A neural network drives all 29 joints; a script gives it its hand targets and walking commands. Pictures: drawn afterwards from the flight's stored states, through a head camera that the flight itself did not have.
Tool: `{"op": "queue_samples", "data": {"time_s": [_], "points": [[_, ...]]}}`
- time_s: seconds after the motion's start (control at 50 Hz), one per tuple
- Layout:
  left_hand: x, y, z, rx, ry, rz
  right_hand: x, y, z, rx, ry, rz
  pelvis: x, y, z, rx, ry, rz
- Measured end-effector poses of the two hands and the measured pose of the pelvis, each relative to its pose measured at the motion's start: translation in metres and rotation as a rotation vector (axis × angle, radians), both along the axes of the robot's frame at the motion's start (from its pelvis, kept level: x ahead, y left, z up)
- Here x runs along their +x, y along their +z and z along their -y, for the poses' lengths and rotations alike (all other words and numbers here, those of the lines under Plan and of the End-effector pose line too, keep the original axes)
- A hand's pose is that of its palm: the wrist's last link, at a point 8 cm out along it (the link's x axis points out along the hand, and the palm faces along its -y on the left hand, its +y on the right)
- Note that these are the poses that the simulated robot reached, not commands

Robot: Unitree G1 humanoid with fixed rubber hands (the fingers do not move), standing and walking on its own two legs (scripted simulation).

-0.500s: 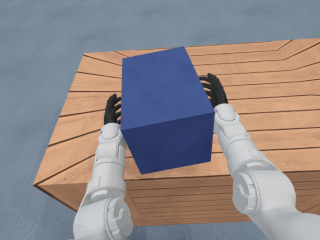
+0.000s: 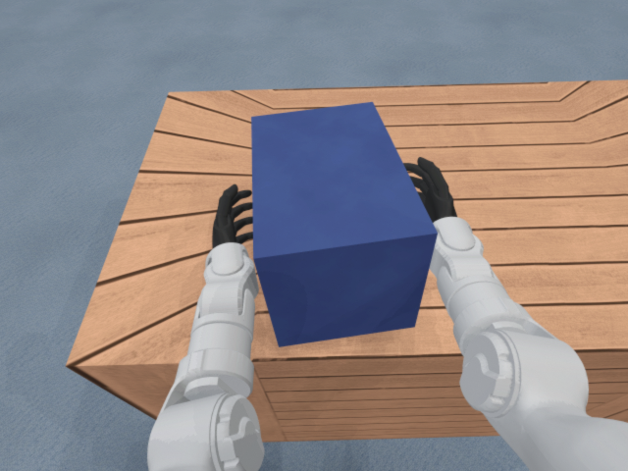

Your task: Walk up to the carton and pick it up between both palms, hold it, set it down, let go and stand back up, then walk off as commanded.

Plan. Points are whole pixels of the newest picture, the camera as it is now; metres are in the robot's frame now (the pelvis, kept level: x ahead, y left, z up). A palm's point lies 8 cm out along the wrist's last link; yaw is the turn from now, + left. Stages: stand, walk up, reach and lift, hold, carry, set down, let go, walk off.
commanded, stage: set down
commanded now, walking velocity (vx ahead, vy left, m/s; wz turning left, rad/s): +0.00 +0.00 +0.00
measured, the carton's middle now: (328, 216) +0.45 +0.06 +0.04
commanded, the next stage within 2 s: none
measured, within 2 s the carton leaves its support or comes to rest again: rests again in 0.92 s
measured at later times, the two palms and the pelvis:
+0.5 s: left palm (232, 252) +0.37 +0.18 +0.05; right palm (438, 217) +0.44 -0.10 +0.07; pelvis -0.01 -0.02 +0.00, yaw +0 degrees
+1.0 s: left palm (231, 250) +0.37 +0.18 +0.05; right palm (435, 221) +0.44 -0.09 +0.06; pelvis -0.02 -0.01 +0.00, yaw -1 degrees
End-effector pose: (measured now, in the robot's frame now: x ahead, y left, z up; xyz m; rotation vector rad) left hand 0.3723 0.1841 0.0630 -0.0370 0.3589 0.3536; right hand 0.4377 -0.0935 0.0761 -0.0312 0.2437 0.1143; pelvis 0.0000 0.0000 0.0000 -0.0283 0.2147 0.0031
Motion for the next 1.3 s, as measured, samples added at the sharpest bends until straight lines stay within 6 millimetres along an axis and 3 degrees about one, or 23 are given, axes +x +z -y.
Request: {"op": "queue_samples", "data": {"time_s": [0.26,0.54,0.78,1.3], "points": [[0.0,-0.003,0.007,0.024,0.025,0.013,0.007,-0.007,0.006,-0.01,0.035,0.02,-0.006,0.0,0.007,0.016,-0.016,-0.014],[-0.006,-0.011,0.004,-0.003,0.029,0.057,0.001,-0.005,0.002,-0.027,0.029,0.047,-0.014,-0.001,0.017,0.03,-0.01,-0.038],[-0.003,-0.012,0.003,0.008,0.011,0.058,-0.004,-0.013,0.004,-0.026,0.011,0.004,-0.015,-0.001,0.015,0.03,-0.016,-0.037],[0.004,-0.023,-0.003,0.014,0.029,0.027,0.009,-0.019,-0.002,-0.029,0.039,-0.056,-0.02,-0.006,0.006,0.016,-0.037,-0.089]]}}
